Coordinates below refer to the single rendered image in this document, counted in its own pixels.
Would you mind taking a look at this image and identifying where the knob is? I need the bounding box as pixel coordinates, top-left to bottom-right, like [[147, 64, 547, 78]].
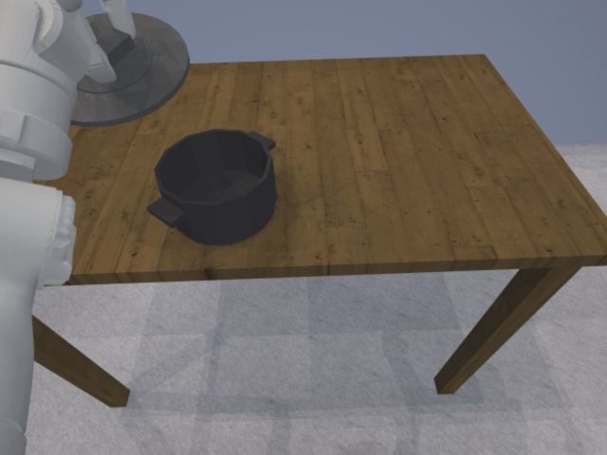
[[89, 20, 135, 67]]

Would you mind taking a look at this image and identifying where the pot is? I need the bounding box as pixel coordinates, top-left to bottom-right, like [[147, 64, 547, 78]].
[[147, 129, 277, 246]]

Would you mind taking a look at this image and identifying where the robot left hand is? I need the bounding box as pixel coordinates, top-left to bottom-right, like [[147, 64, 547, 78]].
[[75, 0, 136, 83]]

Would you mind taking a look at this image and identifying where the table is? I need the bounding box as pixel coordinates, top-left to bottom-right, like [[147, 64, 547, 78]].
[[32, 54, 607, 408]]

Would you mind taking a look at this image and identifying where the left robot forearm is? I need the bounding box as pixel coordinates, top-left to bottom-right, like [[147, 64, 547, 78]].
[[0, 0, 91, 183]]

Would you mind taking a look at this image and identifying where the robot left upper arm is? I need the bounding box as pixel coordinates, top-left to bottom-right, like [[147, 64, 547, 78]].
[[0, 177, 77, 455]]

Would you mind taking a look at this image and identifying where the lid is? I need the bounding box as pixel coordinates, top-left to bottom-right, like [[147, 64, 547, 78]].
[[70, 12, 190, 127]]

